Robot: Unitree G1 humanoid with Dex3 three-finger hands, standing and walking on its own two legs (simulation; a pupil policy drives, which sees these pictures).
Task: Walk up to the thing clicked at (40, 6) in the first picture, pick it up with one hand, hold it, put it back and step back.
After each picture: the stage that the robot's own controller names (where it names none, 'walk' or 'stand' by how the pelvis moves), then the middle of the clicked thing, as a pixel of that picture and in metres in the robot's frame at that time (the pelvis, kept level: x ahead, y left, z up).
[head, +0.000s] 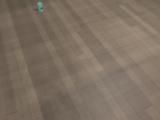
stand; (40, 7) +2.12 +0.65 -0.72
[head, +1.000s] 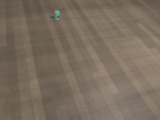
walk; (57, 15) +2.02 +0.32 -0.70
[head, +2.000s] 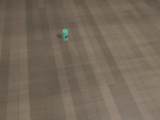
walk; (65, 34) +1.40 +0.17 -0.72
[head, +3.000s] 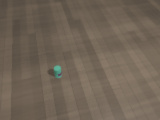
walk; (57, 71) +0.91 +0.20 -0.72
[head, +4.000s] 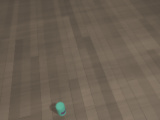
walk; (61, 109) +0.54 +0.22 -0.69
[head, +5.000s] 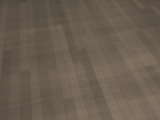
stand; out of the picture +0.35 +0.18 -0.70
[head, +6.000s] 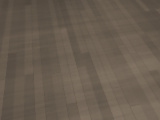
stand; out of the picture +0.32 +0.17 -0.73
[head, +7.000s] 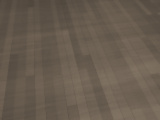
stand; out of the picture +0.32 +0.17 -0.73
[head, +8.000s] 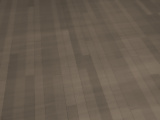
stand; out of the picture +0.32 +0.17 -0.73
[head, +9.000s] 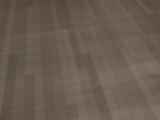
stand; out of the picture +0.31 +0.17 -0.73
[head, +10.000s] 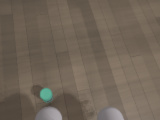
go down; (46, 95) +0.37 +0.17 -0.51
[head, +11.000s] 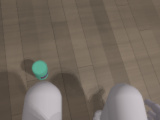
go down; (40, 70) +0.42 +0.18 -0.33
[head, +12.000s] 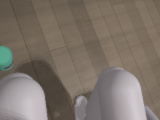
close in; (2, 59) +0.41 +0.21 -0.24
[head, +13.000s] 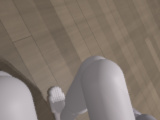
close; out of the picture +0.40 +0.23 -0.23
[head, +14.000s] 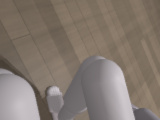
lift; out of the picture +0.40 +0.23 -0.23
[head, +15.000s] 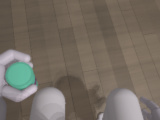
lift; (23, 80) +0.32 +0.20 -0.04
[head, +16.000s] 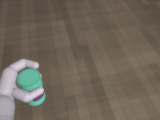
hold; (32, 87) +0.32 +0.17 +0.03
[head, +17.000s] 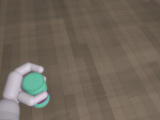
hold; (37, 90) +0.32 +0.16 +0.01
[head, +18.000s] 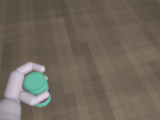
hold; (38, 90) +0.32 +0.16 +0.01
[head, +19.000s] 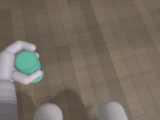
crouch; (30, 67) +0.39 +0.17 -0.06
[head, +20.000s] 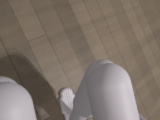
lower; out of the picture +0.42 +0.24 -0.20
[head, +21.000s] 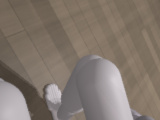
lower; out of the picture +0.42 +0.25 -0.23
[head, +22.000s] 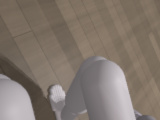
lower; out of the picture +0.41 +0.25 -0.22
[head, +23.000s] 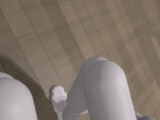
lower; out of the picture +0.41 +0.25 -0.22
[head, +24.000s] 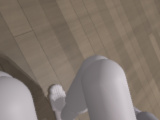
rest; out of the picture +0.40 +0.25 -0.23
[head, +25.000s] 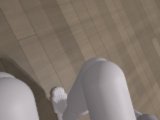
withdraw; out of the picture +0.39 +0.22 -0.23
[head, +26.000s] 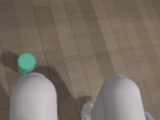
stand; (26, 65) +0.40 +0.19 -0.27
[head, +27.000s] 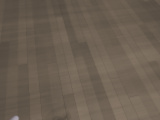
stand; out of the picture +0.32 +0.15 -0.64
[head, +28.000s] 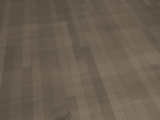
stand; out of the picture +0.33 +0.16 -0.67
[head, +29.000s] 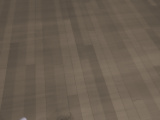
stand; out of the picture +0.33 +0.15 -0.67
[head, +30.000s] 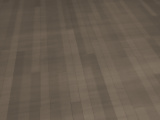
walk; out of the picture +0.35 +0.14 -0.72
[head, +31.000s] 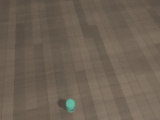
walk; (70, 105) +0.47 +0.08 -0.70
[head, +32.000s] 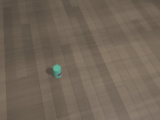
walk; (57, 71) +0.75 +0.20 -0.70
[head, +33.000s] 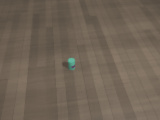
stand; (71, 64) +1.01 +0.14 -0.70
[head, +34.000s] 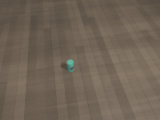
stand; (70, 65) +1.00 +0.14 -0.72
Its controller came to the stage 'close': yes
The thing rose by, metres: 0.72
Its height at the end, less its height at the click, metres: +0.00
